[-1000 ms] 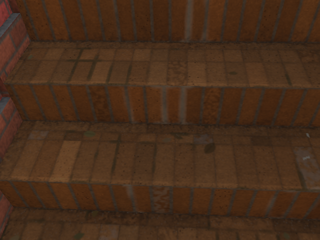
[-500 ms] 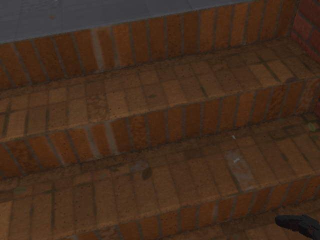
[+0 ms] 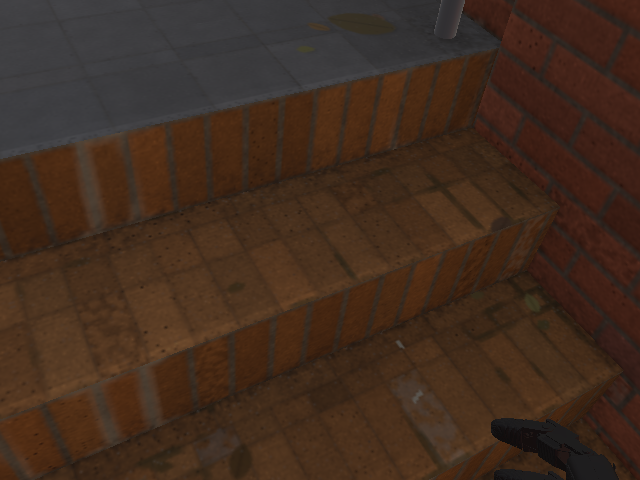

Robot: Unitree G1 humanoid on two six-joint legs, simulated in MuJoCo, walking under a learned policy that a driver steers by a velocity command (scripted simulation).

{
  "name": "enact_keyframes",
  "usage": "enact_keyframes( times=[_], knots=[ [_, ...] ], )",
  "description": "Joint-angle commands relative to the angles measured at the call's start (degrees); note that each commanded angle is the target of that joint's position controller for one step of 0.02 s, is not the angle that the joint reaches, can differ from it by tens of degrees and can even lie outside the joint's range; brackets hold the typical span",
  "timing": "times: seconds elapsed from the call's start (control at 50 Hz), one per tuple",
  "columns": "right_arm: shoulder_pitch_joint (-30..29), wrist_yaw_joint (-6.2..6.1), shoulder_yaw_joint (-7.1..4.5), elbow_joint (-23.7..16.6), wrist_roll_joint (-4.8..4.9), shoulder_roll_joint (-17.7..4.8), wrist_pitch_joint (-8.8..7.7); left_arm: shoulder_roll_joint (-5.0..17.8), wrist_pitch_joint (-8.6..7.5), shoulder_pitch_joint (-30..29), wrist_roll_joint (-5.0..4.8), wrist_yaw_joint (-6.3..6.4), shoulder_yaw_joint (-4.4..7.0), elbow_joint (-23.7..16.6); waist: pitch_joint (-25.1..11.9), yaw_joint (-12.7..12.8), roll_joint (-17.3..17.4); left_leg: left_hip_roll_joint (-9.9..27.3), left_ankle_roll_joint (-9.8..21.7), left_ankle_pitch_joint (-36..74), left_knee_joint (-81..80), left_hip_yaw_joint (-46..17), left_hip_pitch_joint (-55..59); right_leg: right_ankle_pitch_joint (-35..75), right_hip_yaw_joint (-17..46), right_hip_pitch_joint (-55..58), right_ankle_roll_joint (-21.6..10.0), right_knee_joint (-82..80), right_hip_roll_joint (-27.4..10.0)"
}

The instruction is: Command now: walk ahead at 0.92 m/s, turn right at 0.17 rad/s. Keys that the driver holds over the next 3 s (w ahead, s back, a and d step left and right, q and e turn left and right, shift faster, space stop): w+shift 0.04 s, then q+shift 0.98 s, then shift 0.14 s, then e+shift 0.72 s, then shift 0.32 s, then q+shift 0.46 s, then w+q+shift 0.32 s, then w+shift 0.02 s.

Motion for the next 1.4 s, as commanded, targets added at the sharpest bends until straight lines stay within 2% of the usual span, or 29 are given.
enact_keyframes(
  times=[0.02, 0.06, 0.14, 0.16, 0.22, 0.28, 0.34, 0.4, 0.44, 0.46, 0.48, 0.5, 0.54, 0.58, 0.64, 0.72, 0.78, 0.9, 0.92, 0.94, 0.98, 1.04, 1.12, 1.24, 1.26, 1.28, 1.3, 1.36, 1.4],
  knots=[
    [1.2, -0.81, -5.00, 3.0, 0.58, -11.0, 0.25, -5.1, -3.01, -13.4, 3.02, -1.50, -3.36, -17.0, 7.5, 3.1, 21.2, 11.9, 8.8, -26.7, -60.2, -48.7, 22.5, 7.5, -3.4, -40.4, -0.7, 38.7, 1.0],
    [2.7, 0.31, -3.02, 8.1, -0.43, -3.0, -1.28, -5.8, -0.42, -10.5, 4.73, -1.26, -4.52, -16.0, 6.2, 6.9, 14.3, 8.7, 10.4, -10.7, -54.6, -34.0, 14.4, 8.2, -9.3, -36.2, 0.3, 45.9, -1.4],
    [12.2, 2.46, -4.52, 14.9, 0.11, -4.9, -3.53, -6.9, 2.97, -13.3, 2.72, -0.22, -6.61, -17.7, 9.0, 6.3, 8.3, 3.2, 14.0, 21.1, -58.3, -19.3, 21.5, 1.8, -19.5, -42.0, 2.4, 42.0, -6.0],
    [12.6, 5.99, -5.20, 16.2, -4.62, -12.8, -3.38, 3.0, 2.52, -23.5, -3.95, -2.52, -6.17, -19.4, -0.2, 0.6, 1.7, 7.7, 14.9, 25.4, -58.8, -23.7, 18.9, 9.4, -11.2, -43.4, -1.7, 35.0, -5.6],
    [34.0, 7.05, -3.81, 27.6, -5.57, -6.9, -4.00, -4.4, 2.20, -30.7, 0.49, -1.33, -8.96, -21.2, -0.2, -2.5, 9.3, 11.0, 15.2, 41.2, -58.0, -25.4, 48.0, -7.3, -16.0, -69.9, -4.9, 60.6, -4.1],
    [38.5, 6.92, -2.26, 31.2, -7.12, -2.8, -3.07, -8.3, 1.91, -37.5, 0.60, -0.21, -11.94, -23.2, 2.2, -2.9, 6.6, 8.8, 13.6, 36.5, -60.4, -20.3, 51.9, -9.9, -20.3, -79.2, -5.9, 53.8, -8.5],
    [31.6, 9.86, -2.93, 30.6, -4.93, -7.0, -2.73, -10.6, 5.97, -52.7, 0.44, -1.49, -12.13, -29.9, 1.6, -0.3, 11.8, 8.2, 14.8, 49.7, -79.6, -18.2, 16.9, -6.3, -29.6, -43.3, -5.9, 31.6, -10.5],
    [21.1, 11.75, -5.03, 23.6, -0.22, -15.7, -7.83, 0.0, 7.47, -30.6, -0.88, -2.20, -7.30, -23.9, -10.1, 12.3, 20.6, 9.3, 11.9, 126.6, -66.4, -14.3, 20.3, 0.4, -31.7, -6.0, 0.3, 8.9, -1.1],
    [19.3, 12.56, -6.82, 22.4, -1.22, -12.5, -7.06, 3.7, 7.98, -2.3, -0.43, 2.90, -4.39, -13.4, -25.1, 18.3, 9.0, 7.4, 7.5, 109.9, -39.8, -15.6, 23.2, 13.7, -14.6, 25.2, -4.6, -18.9, -6.1],
    [33.6, 12.69, -4.32, 23.0, -5.15, -1.3, -5.63, 5.6, 6.76, 5.7, -0.59, 1.74, -4.99, -10.5, -46.9, 9.1, -18.7, -8.2, 4.1, 26.9, -7.9, -11.9, 15.4, 52.0, 20.2, 44.3, -27.7, -31.0, -33.7],
    [31.0, 12.20, -7.17, 25.4, -1.75, -8.4, -3.80, 5.2, 5.40, 3.4, 2.78, 0.99, -4.58, -12.2, -31.2, 12.0, -12.1, -8.3, 2.7, 33.0, 23.5, -23.1, 5.3, 23.8, 37.8, 25.2, -25.1, -42.3, -35.2],
    [23.5, 10.99, -8.07, 23.7, -0.70, -7.8, -3.38, 7.4, 3.09, -7.4, 0.27, 0.31, -4.03, -10.3, -14.6, 7.5, -7.7, -6.8, 2.6, 35.6, 33.9, -17.6, -3.5, 9.3, 27.0, 10.2, -19.5, -42.1, -31.8],
    [19.8, 7.72, -5.97, 23.0, -2.32, -2.1, -2.15, -5.1, 0.54, -20.9, -1.59, 0.00, -7.04, -6.9, -12.0, 0.6, 9.8, -2.7, 6.2, 30.8, 34.1, -11.0, -5.7, 12.0, 2.6, 1.4, -14.4, -38.9, -28.6],
    [16.4, 7.08, -4.46, 21.1, -2.80, 1.4, -0.71, -13.2, -0.63, -25.6, -1.87, 1.74, -8.49, -5.1, -7.6, -2.9, 8.6, 2.4, 7.0, 20.2, 22.3, -9.4, -2.9, 13.6, -14.2, -3.8, -9.0, -42.6, -23.1],
    [5.1, 8.87, -2.76, 16.3, -1.51, 0.6, -0.55, -5.5, -1.41, -19.8, 0.33, 5.02, -5.32, -3.5, -9.0, -1.3, 7.2, 4.1, 6.1, 19.4, 20.0, -4.4, -5.7, 14.6, -24.1, -1.6, -8.6, -45.4, -21.4],
    [5.5, 11.89, -4.03, 15.7, -0.85, -8.2, -0.58, 7.1, -2.45, -30.8, 1.46, 4.06, -1.66, -11.1, -7.8, -5.5, 3.5, 3.6, 2.9, 22.0, -1.3, 3.5, 17.9, 16.3, -36.9, -8.7, -4.4, -55.1, -18.1],
    [5.3, 10.92, -3.18, 13.3, -1.86, -9.5, -0.56, 11.2, -3.01, -29.8, 1.71, 3.47, -0.64, -11.0, -4.5, -5.9, 4.6, 5.3, 2.7, 19.3, -11.7, -1.2, 14.9, 35.6, -34.0, 7.2, -9.4, -52.8, -29.4],
    [10.5, 6.75, -6.22, 15.7, -1.31, -13.0, -3.15, 6.2, 0.68, -19.6, 1.11, 2.23, -0.44, -7.7, -2.8, 1.1, 5.5, -5.1, 4.5, 35.8, -62.8, 6.1, 27.3, 16.4, -38.5, 25.0, -2.3, -29.7, -23.8],
    [14.8, 4.18, -8.13, 15.8, -2.62, -18.6, -3.51, -0.2, 1.86, -15.7, 1.80, 0.98, -1.71, -8.9, -4.6, 4.5, 16.7, 2.4, 14.3, 78.1, -56.6, -10.9, 38.2, -4.8, -40.1, 8.4, 3.9, -12.6, -18.5],
    [18.5, 2.90, -10.69, 13.4, -0.69, -27.6, -3.21, -2.5, 1.35, -8.5, 2.01, 0.66, -2.83, -12.7, -16.5, 6.5, 23.2, 14.8, 29.4, 82.8, -57.2, -35.4, 56.7, -29.6, -32.7, -10.2, 10.1, 1.7, -9.9],
    [17.8, 4.82, -11.06, 16.4, -2.90, -23.8, -3.52, 0.0, -0.27, -23.8, -2.03, 0.31, -3.44, -14.3, -8.1, -3.6, 18.2, 14.1, 23.2, 73.1, -54.5, -31.8, 52.5, -27.3, -16.3, -31.2, 9.4, 43.9, -4.2],
    [11.0, 4.17, -5.93, 15.2, -1.13, -12.1, -1.37, 1.4, -0.07, -28.5, -0.26, 1.69, -3.57, -18.3, -4.2, -0.6, 9.3, 11.3, 20.6, 64.0, -56.7, -24.0, 36.7, -19.0, -13.7, -32.7, 5.4, 52.4, -5.8],
    [12.3, 3.20, -4.17, 13.4, -1.97, -11.4, -1.79, 3.2, 1.61, -26.2, -0.78, 3.55, -4.32, -21.8, -7.9, -0.9, 7.7, 14.5, 20.6, 65.2, -57.7, -25.0, 39.4, -22.7, -12.9, -40.0, 6.9, 60.0, -5.0],
    [21.6, 1.41, -3.61, 14.8, -4.22, -15.1, -3.38, -0.4, 3.53, -25.4, 0.36, 1.33, -8.50, -25.0, -7.7, -4.2, 10.9, 14.8, 17.1, 54.0, -59.1, -21.2, 41.8, -26.7, -15.6, -55.2, 5.2, 67.3, -6.0],
    [21.5, -0.81, -6.42, 17.6, -0.30, -14.9, -1.49, -8.6, 5.37, -31.7, 0.36, 3.02, -9.08, -27.9, 4.8, -2.7, 0.2, 11.8, 14.8, 42.8, -65.1, -19.7, 45.3, -23.3, -19.4, -55.8, 3.7, 53.7, -10.6],
    [20.6, -1.55, -5.75, 17.4, -0.40, -14.2, -0.86, -8.5, 6.61, -30.0, -0.61, 3.43, -9.49, -28.7, 6.0, -2.4, 3.8, 11.0, 13.9, 40.0, -69.3, -17.9, 40.3, -19.8, -21.2, -50.7, 3.9, 47.8, -11.2],
    [20.9, 0.59, -3.61, 15.1, -3.14, -16.5, -2.07, -3.0, 5.89, -25.9, 0.49, 0.94, -9.72, -27.4, -8.0, -0.3, 19.9, 14.2, 16.1, 37.3, -64.3, -21.5, 34.9, -24.4, -15.3, -50.9, 4.0, 51.5, -10.0],
    [20.9, 1.75, -5.02, 13.9, -5.32, -18.5, -1.99, -2.7, 5.10, -26.0, -0.29, 0.07, -10.76, -23.4, -4.4, -2.4, 13.1, 20.4, 16.3, 32.7, -68.9, -21.1, 48.6, -23.5, -13.0, -63.6, 4.0, 50.7, -10.7],
    [15.3, 2.85, -7.92, 11.7, -1.52, -23.8, -2.04, -2.4, 5.32, -33.9, 0.42, -4.53, -11.32, -25.7, 0.7, -0.7, 10.7, 17.4, 13.2, 22.4, -77.2, -12.1, 33.4, -45.1, -23.0, -42.6, 3.0, 19.1, -10.8]
  ],
)
Next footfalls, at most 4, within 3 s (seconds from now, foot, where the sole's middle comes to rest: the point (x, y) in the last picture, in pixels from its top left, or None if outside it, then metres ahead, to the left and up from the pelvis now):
0.44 right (325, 440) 0.48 -0.03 -0.45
0.90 left None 0.35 0.21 -0.45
1.48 right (277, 268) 0.68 0.06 -0.26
1.96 left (125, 299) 0.61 0.28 -0.26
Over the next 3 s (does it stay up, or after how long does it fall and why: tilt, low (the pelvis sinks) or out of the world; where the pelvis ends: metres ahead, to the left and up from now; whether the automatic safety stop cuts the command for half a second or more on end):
stays up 0.67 0.25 0.49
